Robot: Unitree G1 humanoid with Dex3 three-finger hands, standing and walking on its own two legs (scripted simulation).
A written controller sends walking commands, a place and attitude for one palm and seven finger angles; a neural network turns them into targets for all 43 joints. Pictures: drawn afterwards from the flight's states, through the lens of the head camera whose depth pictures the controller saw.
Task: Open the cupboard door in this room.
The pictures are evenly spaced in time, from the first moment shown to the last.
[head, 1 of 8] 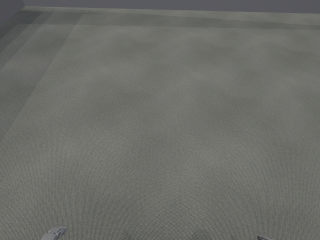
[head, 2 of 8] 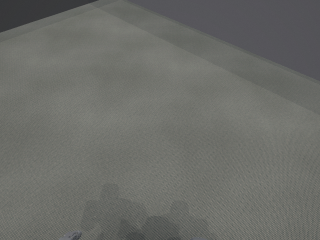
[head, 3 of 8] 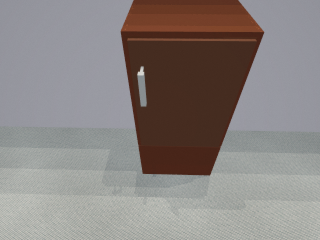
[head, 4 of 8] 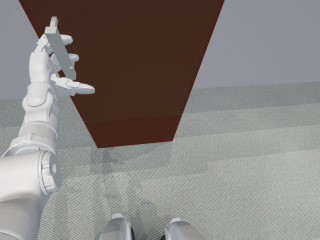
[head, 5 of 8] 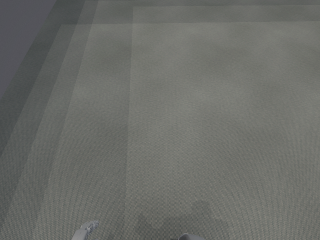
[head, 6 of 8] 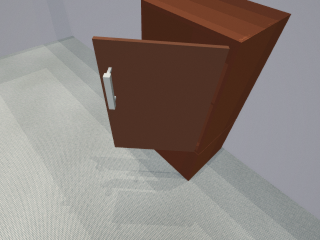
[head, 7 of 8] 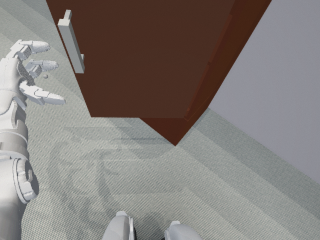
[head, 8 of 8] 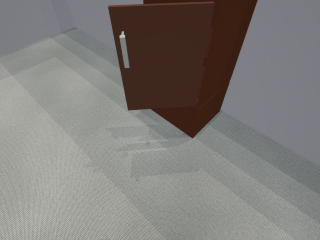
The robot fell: no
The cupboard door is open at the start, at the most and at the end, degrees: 0 48 48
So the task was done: yes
